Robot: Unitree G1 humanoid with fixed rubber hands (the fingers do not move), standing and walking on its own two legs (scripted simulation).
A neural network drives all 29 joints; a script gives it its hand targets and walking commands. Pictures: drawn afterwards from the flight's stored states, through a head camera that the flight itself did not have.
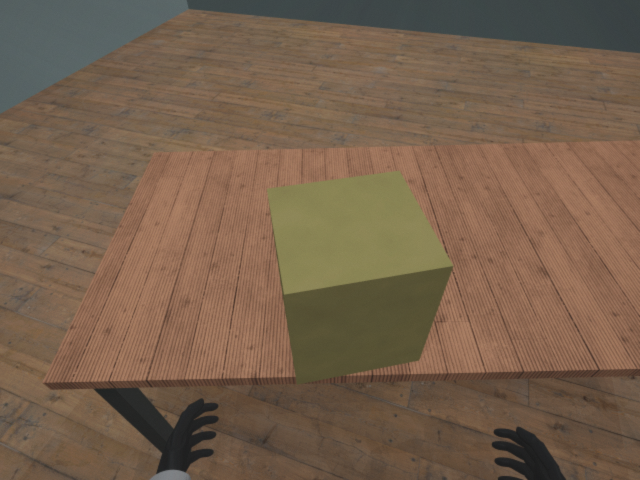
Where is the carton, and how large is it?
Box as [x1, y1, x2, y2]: [267, 171, 452, 384]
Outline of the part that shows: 399,171 267,189 280,281 297,384 419,359 451,271 452,264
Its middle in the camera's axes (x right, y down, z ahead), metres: +0.05 +0.06 +0.62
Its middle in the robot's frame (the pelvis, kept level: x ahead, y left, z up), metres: +0.43 +0.01 -0.02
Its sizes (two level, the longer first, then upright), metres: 0.210 0.200 0.250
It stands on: a table, 0.63 m high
